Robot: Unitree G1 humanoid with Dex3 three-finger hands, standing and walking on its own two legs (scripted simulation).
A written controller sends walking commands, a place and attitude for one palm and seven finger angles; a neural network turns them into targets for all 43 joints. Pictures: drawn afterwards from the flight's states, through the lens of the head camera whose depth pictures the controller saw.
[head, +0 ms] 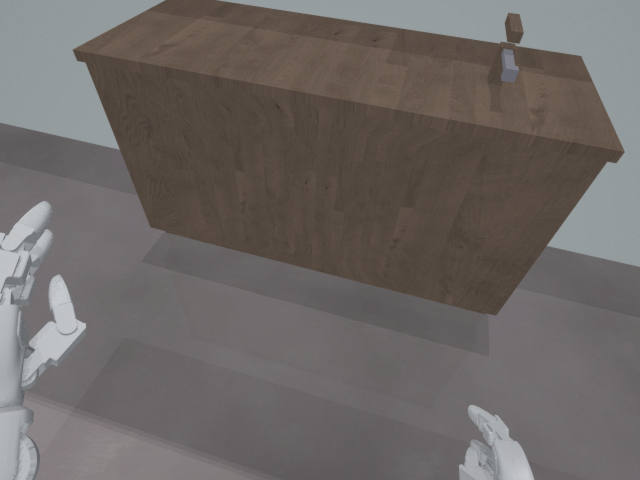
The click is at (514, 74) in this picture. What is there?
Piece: tap's lever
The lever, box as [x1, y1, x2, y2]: [501, 64, 518, 82]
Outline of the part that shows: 506,64 501,75 501,80 513,82 517,74 518,67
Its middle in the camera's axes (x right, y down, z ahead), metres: +0.43 -0.37 +0.88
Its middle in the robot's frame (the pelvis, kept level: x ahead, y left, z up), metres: +0.94 -0.37 +0.11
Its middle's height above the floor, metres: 0.88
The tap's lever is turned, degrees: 0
